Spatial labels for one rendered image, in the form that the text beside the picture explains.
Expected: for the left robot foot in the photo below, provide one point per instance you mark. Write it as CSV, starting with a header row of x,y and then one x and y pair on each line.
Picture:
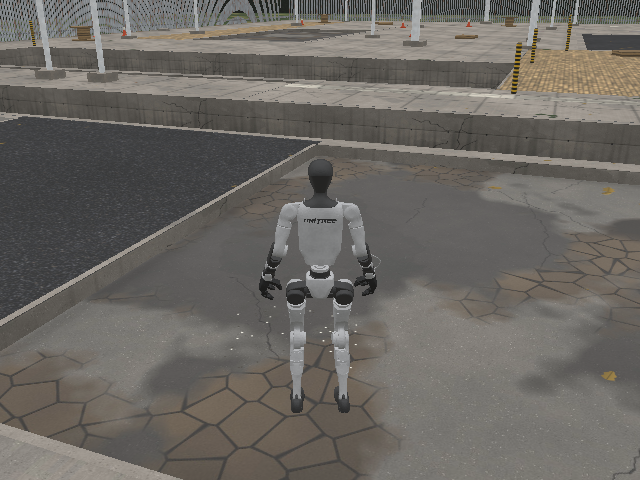
x,y
297,404

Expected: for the humanoid robot torso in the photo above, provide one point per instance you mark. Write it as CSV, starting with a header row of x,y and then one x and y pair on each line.
x,y
320,238

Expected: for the robot right forearm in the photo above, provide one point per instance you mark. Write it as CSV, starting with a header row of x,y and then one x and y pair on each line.
x,y
366,264

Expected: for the robot left forearm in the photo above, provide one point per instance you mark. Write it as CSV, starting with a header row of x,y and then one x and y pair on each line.
x,y
271,265

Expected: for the right robot upper arm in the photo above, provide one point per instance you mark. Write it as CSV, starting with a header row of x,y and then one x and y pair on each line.
x,y
352,213

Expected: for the left robot hand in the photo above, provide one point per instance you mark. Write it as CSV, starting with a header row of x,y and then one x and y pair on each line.
x,y
263,285

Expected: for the left robot upper arm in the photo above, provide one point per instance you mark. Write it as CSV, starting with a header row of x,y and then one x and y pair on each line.
x,y
288,212

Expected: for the right robot hand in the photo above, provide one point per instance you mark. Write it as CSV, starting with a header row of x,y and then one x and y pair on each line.
x,y
363,281

